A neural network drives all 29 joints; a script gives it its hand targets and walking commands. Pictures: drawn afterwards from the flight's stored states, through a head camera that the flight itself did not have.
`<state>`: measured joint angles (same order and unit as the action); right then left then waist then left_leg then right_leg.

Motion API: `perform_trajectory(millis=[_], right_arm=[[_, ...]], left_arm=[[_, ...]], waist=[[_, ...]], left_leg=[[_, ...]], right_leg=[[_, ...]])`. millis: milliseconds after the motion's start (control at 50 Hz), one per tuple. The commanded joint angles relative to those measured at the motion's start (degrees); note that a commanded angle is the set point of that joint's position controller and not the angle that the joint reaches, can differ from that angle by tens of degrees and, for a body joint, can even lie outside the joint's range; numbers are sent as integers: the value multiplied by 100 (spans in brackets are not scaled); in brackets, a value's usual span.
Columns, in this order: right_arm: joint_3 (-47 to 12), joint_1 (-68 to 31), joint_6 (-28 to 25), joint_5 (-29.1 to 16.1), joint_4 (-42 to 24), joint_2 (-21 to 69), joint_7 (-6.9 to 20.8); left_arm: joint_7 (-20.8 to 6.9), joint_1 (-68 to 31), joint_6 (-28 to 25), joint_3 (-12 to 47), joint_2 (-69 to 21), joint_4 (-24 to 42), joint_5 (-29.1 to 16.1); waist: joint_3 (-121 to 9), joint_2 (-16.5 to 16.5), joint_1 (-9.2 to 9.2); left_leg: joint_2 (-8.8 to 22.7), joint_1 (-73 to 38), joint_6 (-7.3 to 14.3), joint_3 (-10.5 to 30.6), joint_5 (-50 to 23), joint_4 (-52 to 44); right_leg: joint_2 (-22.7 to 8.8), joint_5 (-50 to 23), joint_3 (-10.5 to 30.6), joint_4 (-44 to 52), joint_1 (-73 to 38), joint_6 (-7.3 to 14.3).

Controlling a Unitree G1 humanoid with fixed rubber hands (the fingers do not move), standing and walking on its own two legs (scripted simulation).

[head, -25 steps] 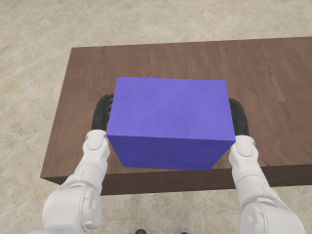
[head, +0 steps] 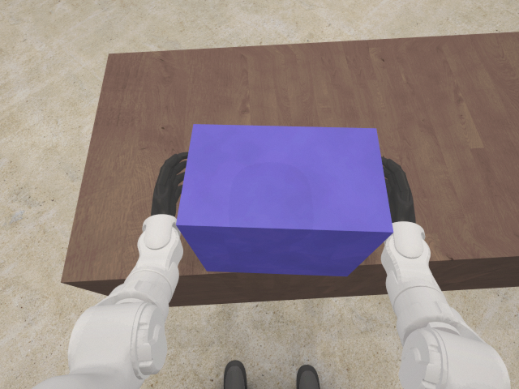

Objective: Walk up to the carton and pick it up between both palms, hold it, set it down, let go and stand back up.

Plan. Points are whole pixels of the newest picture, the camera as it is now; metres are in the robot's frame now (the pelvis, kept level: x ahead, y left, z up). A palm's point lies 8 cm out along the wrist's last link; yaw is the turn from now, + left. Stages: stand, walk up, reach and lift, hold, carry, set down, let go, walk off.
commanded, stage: set down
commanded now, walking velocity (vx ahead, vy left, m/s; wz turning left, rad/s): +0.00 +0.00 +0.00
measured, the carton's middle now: (279, 209) +0.41 -0.04 -0.09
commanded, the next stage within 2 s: none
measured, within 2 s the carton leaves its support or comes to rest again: neither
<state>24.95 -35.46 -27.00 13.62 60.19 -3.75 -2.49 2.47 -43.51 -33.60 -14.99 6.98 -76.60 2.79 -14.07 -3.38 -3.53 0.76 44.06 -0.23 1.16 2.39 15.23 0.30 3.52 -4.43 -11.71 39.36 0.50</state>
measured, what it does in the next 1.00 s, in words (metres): stands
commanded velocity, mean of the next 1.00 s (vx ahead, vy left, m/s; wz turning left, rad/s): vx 0.00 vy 0.00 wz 0.00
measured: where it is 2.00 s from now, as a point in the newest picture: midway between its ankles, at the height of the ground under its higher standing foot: outside the picture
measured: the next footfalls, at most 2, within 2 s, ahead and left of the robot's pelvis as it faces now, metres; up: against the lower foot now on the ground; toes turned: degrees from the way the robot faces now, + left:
none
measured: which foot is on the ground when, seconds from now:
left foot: down 0.00-1.00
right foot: down 0.00-1.00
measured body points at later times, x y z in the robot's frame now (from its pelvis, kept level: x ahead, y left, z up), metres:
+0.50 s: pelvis -0.02 +0.00 +0.00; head +0.14 -0.01 +0.42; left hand +0.42 +0.15 -0.04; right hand +0.38 -0.22 -0.04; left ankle +0.01 +0.12 -0.74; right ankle -0.02 -0.12 -0.74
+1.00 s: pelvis -0.02 +0.00 +0.00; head +0.15 -0.01 +0.41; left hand +0.42 +0.15 -0.04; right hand +0.38 -0.22 -0.04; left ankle +0.01 +0.12 -0.74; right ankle -0.02 -0.12 -0.74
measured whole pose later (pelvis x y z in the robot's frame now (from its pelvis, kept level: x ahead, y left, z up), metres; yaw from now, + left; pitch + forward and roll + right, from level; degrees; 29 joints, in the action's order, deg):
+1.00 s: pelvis -0.02 +0.00 +0.00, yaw +0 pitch +33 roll -1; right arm 35.1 -38.9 -25.8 21.8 54.6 0.1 0.4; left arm 0.5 -46.7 -34.5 -21.9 7.1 -74.9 7.1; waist -12.1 -3.2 -3.5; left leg 1.0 48.1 -0.5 1.6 0.9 16.3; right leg 0.5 3.1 -4.8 -14.6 44.2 0.9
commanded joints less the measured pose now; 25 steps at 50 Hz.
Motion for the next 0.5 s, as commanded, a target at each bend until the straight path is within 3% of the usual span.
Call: perform_trajectory(millis=[0, 480], right_arm=[[-1835, -2974, -512, 629, -440, 3218, 887], [-1068, -3014, -255, 1100, -224, 3020, 940]], left_arm=[[-702, -2909, -371, 1383, -3184, 655, 646], [-686, -2953, -361, 855, -2513, 287, 716]], waist=[[-3708, -5, -150], [-3165, 35, -128]], left_leg=[[-98, -2090, -181, 100, -1927, 487], [-28, -1571, -135, 114, -842, 351]], right_leg=[[74, -2731, 168, -632, -2036, -2], [-14, -1434, 147, -534, -1391, 57]])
